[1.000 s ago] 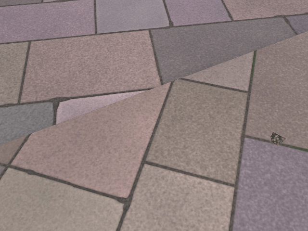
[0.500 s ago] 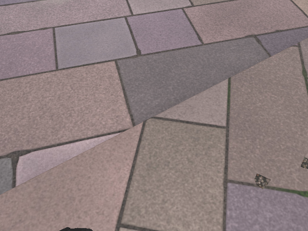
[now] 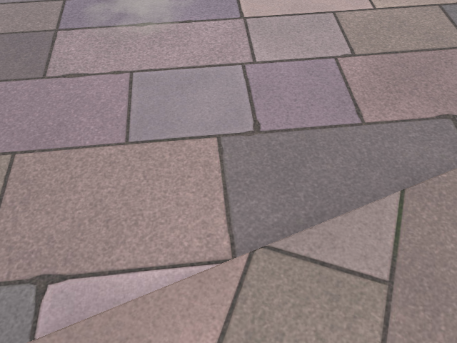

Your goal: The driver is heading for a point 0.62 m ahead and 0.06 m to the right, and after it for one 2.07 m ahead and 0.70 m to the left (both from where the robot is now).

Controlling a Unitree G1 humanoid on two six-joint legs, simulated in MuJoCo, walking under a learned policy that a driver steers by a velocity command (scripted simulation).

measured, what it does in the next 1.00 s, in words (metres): walks ahead: left foot, then right foot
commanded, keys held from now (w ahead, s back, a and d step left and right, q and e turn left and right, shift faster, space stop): w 0.70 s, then w+q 0.30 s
